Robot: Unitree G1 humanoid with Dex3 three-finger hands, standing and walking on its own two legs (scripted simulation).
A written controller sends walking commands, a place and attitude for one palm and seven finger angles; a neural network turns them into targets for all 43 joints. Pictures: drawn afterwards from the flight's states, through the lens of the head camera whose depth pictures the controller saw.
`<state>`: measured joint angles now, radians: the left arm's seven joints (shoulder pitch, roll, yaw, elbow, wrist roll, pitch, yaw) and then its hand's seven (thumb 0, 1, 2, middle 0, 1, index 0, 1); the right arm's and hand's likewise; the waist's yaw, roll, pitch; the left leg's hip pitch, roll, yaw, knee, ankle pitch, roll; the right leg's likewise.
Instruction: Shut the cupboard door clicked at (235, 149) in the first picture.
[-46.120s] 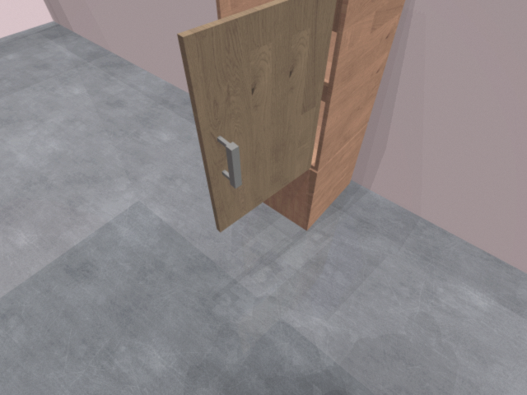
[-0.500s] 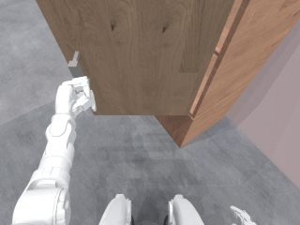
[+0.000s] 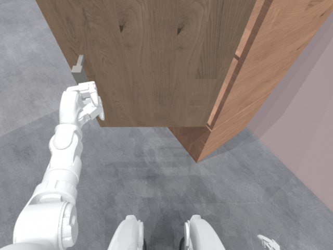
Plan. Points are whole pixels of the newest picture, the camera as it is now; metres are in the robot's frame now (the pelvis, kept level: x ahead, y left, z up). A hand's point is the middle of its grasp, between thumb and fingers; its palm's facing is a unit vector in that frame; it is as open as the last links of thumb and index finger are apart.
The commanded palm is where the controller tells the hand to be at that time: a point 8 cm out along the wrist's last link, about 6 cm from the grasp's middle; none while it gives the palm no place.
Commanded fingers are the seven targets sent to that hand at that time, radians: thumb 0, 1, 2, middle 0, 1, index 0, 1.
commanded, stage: push the door shut along its arc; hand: left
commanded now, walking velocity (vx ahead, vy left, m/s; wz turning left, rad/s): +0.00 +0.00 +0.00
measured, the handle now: (86, 81) +0.53 +0.20 +0.05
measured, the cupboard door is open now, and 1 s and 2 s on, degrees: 56 41 35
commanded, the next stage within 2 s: pull the fist back off the door in 1.38 s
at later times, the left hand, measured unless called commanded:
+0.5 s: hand (99, 91) +0.49 +0.16 +0.05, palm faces -0.14 -0.99 -0.04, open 3.2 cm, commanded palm +0.49 +0.20 +0.05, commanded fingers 0.00 0.90 0.90 -1.30 -1.50 -1.30 -1.50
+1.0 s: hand (113, 71) +0.55 +0.14 +0.06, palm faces -0.24 -0.97 -0.03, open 3.1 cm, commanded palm +0.56 +0.17 +0.05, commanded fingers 0.00 0.90 0.90 -1.30 -1.50 -1.30 -1.50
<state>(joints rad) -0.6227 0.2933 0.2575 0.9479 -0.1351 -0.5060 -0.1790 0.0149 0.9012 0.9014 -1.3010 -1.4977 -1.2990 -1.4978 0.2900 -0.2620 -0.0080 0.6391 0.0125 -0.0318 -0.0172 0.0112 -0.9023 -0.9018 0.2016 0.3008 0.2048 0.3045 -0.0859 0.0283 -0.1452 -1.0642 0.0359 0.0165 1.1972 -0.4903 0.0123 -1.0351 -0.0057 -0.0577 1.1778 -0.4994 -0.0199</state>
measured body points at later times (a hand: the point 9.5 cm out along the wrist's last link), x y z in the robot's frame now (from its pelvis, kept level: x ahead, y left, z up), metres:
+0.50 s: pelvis -0.01 +0.00 -0.01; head +0.13 +0.02 +0.42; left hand +0.49 +0.22 +0.06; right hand +0.04 -0.27 -0.13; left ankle +0.04 +0.11 -0.64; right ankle +0.03 -0.11 -0.64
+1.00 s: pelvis -0.01 +0.01 -0.03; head +0.16 +0.03 +0.39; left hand +0.56 +0.19 +0.06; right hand -0.03 -0.25 -0.13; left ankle +0.04 +0.11 -0.64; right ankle +0.03 -0.11 -0.64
